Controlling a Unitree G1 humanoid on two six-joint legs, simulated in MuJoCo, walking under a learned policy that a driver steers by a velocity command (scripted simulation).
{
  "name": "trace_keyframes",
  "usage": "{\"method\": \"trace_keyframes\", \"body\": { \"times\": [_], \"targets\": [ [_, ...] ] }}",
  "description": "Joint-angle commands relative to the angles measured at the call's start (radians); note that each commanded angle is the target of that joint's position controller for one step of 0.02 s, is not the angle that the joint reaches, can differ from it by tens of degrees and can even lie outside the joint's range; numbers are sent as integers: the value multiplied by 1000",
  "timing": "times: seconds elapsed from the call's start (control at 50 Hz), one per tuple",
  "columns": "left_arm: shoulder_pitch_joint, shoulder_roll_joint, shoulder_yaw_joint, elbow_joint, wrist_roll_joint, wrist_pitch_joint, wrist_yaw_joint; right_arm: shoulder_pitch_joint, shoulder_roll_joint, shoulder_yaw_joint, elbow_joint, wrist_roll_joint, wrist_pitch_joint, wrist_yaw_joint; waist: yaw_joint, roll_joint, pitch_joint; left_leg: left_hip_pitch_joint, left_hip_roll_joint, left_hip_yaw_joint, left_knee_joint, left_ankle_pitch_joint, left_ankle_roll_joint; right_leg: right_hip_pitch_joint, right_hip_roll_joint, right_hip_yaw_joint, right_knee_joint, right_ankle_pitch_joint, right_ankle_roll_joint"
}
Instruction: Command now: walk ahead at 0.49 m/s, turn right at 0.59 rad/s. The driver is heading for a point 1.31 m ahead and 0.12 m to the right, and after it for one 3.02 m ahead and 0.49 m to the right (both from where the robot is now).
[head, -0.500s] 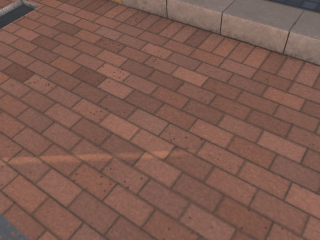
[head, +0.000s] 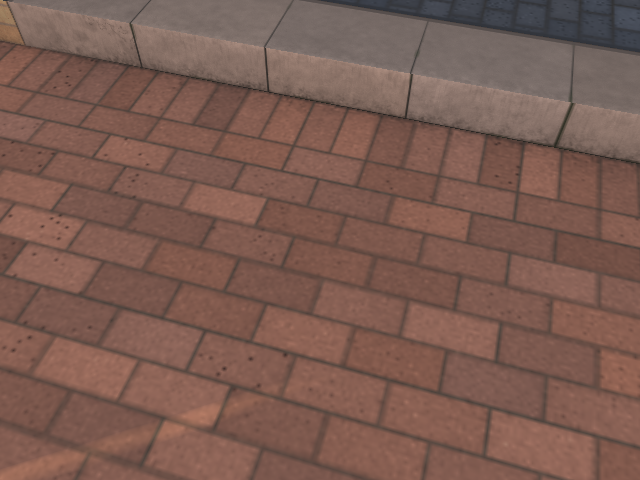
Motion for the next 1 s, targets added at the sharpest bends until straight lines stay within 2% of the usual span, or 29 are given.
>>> {"method": "trace_keyframes", "body": {
  "times": [0.02, 0.06, 0.1, 0.2, 0.26, 0.3, 0.34, 0.36, 0.38, 0.4, 0.42, 0.44, 0.46, 0.48, 0.5, 0.52, 0.56, 0.6, 0.7, 0.76, 0.82, 0.86, 0.88, 0.9, 0.92, 0.94, 0.96, 0.98, 1.0],
  "targets": [
    [34, 30, 13, -80, -5, 5, -5, 30, -81, -22, -21, 0, -15, 5, 1, 109, -44, 161, 283, -255, -256, 24, 165, -181, -121, 28, -2, 60, 3],
    [-14, 24, 10, -117, 2, 14, -4, 41, -111, -33, -4, 7, -21, 6, 1, 91, -15, 151, 298, -195, -284, 93, 183, -236, -137, 27, -57, 101, 10],
    [-57, 31, 8, -145, 9, 14, -7, 54, -136, -42, 6, 4, -18, 4, -6, 76, -9, 175, 306, -136, -290, 149, 188, -283, -143, 30, -132, 181, 23],
    [-215, 24, -3, -204, 8, -3, -41, 90, -173, -45, 17, 8, 5, -4, -63, 72, 14, 230, 275, 23, -263, 199, 143, -255, -120, -52, -409, 400, 17],
    [-301, 28, -5, -254, 3, 1, -60, 134, -200, -50, 30, 22, 22, -5, -91, 81, 41, 306, 304, 51, -239, 178, 121, -254, -104, -94, -507, 360, 0],
    [-322, 43, 0, -281, 4, 3, -70, 145, -218, -56, 36, 31, 37, -7, -85, 91, 49, 366, 328, 71, -194, 249, 103, -244, -84, -124, -547, 268, -26],
    [-261, 78, 19, -286, 9, 8, -71, 132, -244, -64, 30, 35, 52, -13, -32, 126, -4, 391, 328, 113, -49, 569, 80, -117, -16, -182, -569, 162, -66],
    [-141, 113, 41, -259, 9, 10, -69, 115, -251, -65, 24, 37, 62, -18, 42, 124, -70, 369, 304, 148, 124, 713, 61, 42, 37, -214, -617, 172, -95],
    [50, 180, 80, -204, 7, 14, -55, 124, -223, -54, 14, 30, 65, -25, 128, 86, -167, 234, 260, 168, 374, 683, 25, 326, 74, -193, -655, 216, -136],
    [157, 295, 110, -188, 4, 23, -32, 160, -126, -22, -27, -9, 54, -21, 122, -132, -252, -128, 172, 171, 741, 89, -29, 650, -167, 196, -680, 216, -233],
    [128, 331, 102, -226, 8, 6, -39, 181, -78, 3, -76, -1, 11, -6, 57, -251, -416, -421, -1, -53, 995, -471, -51, 849, -345, 756, -877, 47, -404],
    [128, 233, 74, -223, 15, -8, -48, 55, -175, -21, -98, 37, -17, 7, 117, -110, -358, -536, 56, -161, 1036, -395, -30, 825, -323, 682, -925, 52, -340],
    [92, 192, 61, -218, 17, -15, -49, 19, -171, -18, -113, 49, -29, 11, 90, -83, -235, -553, 93, -144, 975, -305, -9, 697, -287, 524, -914, 132, -300],
    [14, 164, 52, -231, 13, -16, -48, 23, -158, -16, -100, 28, -29, 2, 38, 25, -169, -485, 137, -145, 888, -231, -11, 538, -240, 407, -913, 229, -263],
    [-48, 127, 39, -244, 18, -16, -47, 46, -166, -24, -87, 14, -18, -3, -3, 20, -134, -408, 171, -143, 810, -188, -19, 419, -208, 316, -927, 331, -239],
    [-77, 112, 31, -254, 27, -18, -44, 70, -162, -27, -82, 13, -2, 1, -29, -5, -124, -345, 186, -142, 781, -161, -27, 345, -188, 279, -952, 380, -235],
    [-74, 116, 30, -238, 26, -29, -37, 86, -134, -24, -75, 2, 21, 2, -41, -1, -116, -308, 179, -117, 726, -117, -55, 276, -170, 213, -981, 493, -247],
    [-38, 130, 32, -211, 25, -35, -25, 33, -109, -17, -91, -6, 31, -3, -28, -1, -82, -336, 172, -105, 630, -30, -78, 255, -154, 154, -1006, 535, -242],
    [36, 143, 31, -158, 19, -30, -9, -134, -76, -2, -131, 5, 23, 9, 46, -34, -25, -328, 128, -87, 286, 249, -76, 289, -118, 81, -1018, 414, -181],
    [82, 156, 33, -123, 15, -30, -9, -210, -80, 0, -157, 16, 14, 24, 79, -39, 18, -329, 108, -84, 190, 269, -56, 338, -156, 110, -1010, 345, -181],
    [99, 163, 36, -96, 17, -21, -6, -234, -91, 0, -177, 21, 7, 44, 84, -47, 36, -397, 103, -79, 144, 181, -10, 473, -216, 116, -968, 405, -170],
    [90, 169, 39, -84, 18, -14, -1, -211, -96, -1, -182, 23, 7, 55, 65, -53, 28, -369, 90, -66, 126, 100, 25, 523, -234, 97, -930, 506, -146],
    [73, 178, 41, -85, 20, -10, 0, -171, -107, -7, -175, 23, 8, 56, 42, -61, 1, -299, 65, -45, 122, 59, 45, 531, -225, 74, -885, 648, -131],
    [54, 187, 42, -87, 23, -5, 3, -95, -127, -18, -158, 22, 9, 54, -1, -67, -55, -178, 24, -10, 114, 46, 68, 528, -202, 39, -797, 840, -113],
    [41, 177, 36, -93, 28, 0, 6, 40, -162, -38, -120, 19, 12, 49, -68, -43, -144, 17, -5, 5, 103, 82, 99, 488, -151, -14, -622, 960, -86],
    [50, 150, 21, -116, 48, 0, 13, 203, -223, -54, -98, 15, 16, 41, -123, 54, -273, 308, 140, -200, 123, 156, 161, 296, -106, -58, -335, 725, -48],
    [185, 49, -8, -128, 47, -22, -1, 267, -300, -75, -85, 16, 18, 45, -53, 329, -384, 668, 358, -714, 29, -39, 345, -132, 86, -66, 40, -8, 41],
    [131, 109, -5, -126, 32, -46, -10, 272, -210, -55, -83, 37, 22, 45, -94, 267, -385, 708, 365, -869, -96, -234, 327, -277, 66, 55, 140, -175, 32],
    [12, 157, 6, -161, 3, -63, -20, 205, -175, -45, -103, 32, 28, 36, -103, 189, -228, 585, 342, -736, -115, -236, 281, -347, 16, 56, 143, -97, 21]
  ]
}}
